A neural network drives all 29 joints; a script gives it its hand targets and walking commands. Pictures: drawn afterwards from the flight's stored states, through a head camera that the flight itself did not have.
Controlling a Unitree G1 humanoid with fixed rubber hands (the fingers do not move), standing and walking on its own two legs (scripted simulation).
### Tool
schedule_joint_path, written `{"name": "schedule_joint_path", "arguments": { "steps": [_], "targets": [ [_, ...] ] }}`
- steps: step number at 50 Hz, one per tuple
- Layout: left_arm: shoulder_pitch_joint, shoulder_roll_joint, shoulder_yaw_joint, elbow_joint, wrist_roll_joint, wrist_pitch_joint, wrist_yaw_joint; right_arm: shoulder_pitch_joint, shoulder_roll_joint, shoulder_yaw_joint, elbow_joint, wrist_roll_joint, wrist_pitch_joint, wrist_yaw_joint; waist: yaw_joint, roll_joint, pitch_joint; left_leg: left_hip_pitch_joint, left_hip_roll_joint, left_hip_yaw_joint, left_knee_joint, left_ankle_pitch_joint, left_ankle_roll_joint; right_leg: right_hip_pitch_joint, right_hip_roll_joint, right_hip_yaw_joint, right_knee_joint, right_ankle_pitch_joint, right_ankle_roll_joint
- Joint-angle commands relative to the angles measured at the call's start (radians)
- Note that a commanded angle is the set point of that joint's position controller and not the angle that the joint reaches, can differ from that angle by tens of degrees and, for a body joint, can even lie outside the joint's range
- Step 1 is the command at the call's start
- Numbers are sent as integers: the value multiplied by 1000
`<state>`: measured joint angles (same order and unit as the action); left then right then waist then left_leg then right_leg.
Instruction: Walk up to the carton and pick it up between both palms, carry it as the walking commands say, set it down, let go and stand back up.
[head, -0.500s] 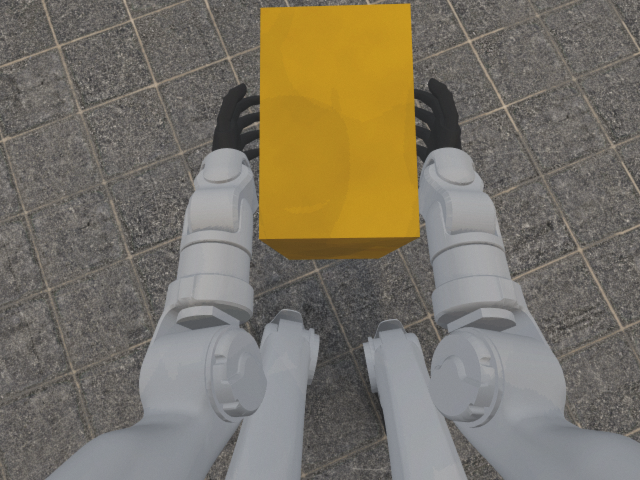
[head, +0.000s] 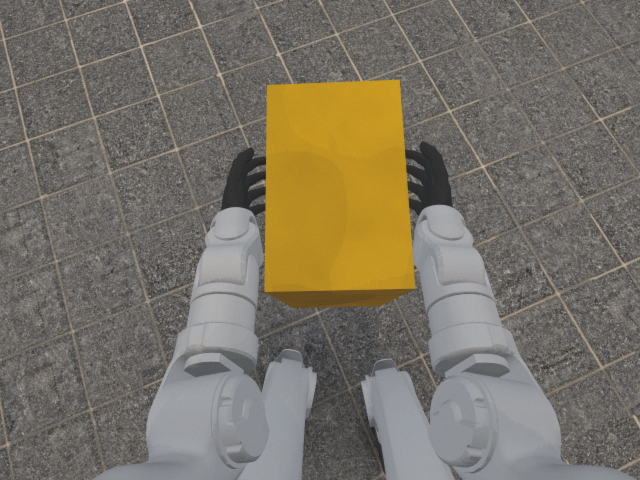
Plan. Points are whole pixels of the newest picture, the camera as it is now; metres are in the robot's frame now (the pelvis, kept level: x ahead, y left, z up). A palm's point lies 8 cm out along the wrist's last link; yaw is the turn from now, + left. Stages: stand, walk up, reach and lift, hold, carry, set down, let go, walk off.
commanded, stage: reach and lift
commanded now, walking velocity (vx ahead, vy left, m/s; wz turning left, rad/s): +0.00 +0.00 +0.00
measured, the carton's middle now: (335, 218) +0.45 +0.02 -0.12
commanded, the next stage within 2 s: none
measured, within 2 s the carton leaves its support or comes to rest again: neither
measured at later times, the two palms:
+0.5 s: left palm (228, 208) +0.41 +0.14 +0.01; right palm (456, 202) +0.42 -0.10 +0.02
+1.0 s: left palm (206, 202) +0.39 +0.14 +0.08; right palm (487, 193) +0.40 -0.10 +0.09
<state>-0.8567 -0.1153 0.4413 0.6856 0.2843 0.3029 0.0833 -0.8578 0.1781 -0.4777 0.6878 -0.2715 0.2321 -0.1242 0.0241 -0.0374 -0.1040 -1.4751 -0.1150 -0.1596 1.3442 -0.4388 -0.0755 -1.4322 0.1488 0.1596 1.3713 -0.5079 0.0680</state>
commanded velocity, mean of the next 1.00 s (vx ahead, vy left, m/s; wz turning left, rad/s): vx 0.00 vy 0.00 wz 0.00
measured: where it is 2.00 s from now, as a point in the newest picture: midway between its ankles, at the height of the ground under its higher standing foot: (332, 439)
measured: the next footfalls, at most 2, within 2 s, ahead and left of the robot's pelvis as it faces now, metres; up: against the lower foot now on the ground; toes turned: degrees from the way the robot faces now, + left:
none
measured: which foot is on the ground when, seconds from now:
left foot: down 0.00-1.00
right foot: down 0.00-1.00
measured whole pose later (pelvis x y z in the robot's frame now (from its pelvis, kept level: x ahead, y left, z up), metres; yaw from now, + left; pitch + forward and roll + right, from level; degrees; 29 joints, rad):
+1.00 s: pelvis +0.04 +0.00 +0.12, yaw +1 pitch +18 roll +0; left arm -0.52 -0.21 0.39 0.55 0.31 0.29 0.06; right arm -0.54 0.25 -0.39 0.57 -0.31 0.24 -0.07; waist 0.01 -0.02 -0.04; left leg -0.78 -0.08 -0.18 0.74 -0.26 -0.04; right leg -0.74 0.09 0.19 0.75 -0.32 0.04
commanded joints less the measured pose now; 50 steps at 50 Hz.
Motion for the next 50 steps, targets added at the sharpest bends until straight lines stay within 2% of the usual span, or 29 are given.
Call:
{"name": "schedule_joint_path", "arguments": {
  "steps": [1, 28, 50],
  "targets": [
    [-586, -1049, -525, 44, -104, -55, -203, -515, 1060, 525, 148, 79, 13, 201, 18, 34, -810, 586, -70, 188, -163, 264, 21, 370, 66, -164, -193, 248, -10],
    [-342, -1073, -576, -10, -76, -94, -202, -271, 1076, 581, 88, 49, -24, 209, 3, 42, -662, 842, -52, 133, -439, 358, 34, 660, 38, -114, -474, 367, -20],
    [-177, -1099, -626, -89, -70, -40, -225, -103, 1090, 618, 22, 32, 26, 254, -7, 44, -501, 1110, -24, 104, -690, 442, 41, 921, 4, -92, -726, 459, -33]
  ]
}}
